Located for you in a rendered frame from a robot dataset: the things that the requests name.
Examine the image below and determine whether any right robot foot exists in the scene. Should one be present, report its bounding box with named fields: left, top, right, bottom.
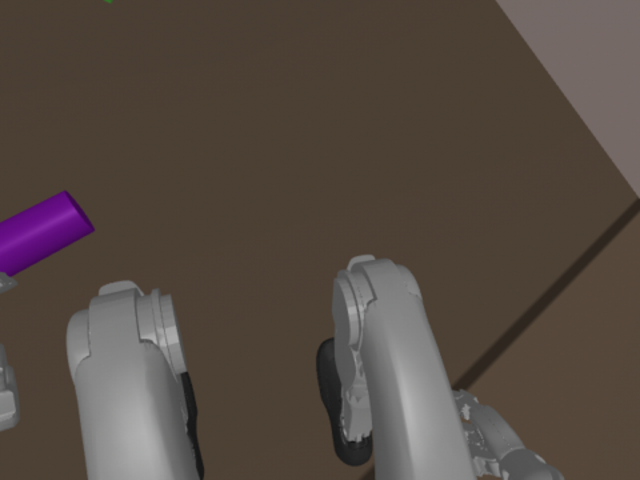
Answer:
left=316, top=338, right=373, bottom=466

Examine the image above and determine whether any right robot hand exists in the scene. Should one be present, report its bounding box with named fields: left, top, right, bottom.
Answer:
left=452, top=389, right=526, bottom=479

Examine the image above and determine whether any can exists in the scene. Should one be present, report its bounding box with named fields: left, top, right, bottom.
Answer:
left=0, top=190, right=95, bottom=277

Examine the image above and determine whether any left robot arm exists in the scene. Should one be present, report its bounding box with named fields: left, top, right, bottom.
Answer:
left=0, top=343, right=20, bottom=431

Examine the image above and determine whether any left robot hand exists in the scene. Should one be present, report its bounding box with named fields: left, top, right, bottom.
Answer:
left=0, top=272, right=18, bottom=293

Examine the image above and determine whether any right robot arm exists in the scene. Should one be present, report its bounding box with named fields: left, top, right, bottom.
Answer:
left=499, top=449, right=565, bottom=480

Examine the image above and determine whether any left robot foot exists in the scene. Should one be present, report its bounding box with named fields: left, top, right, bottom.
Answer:
left=180, top=371, right=204, bottom=480

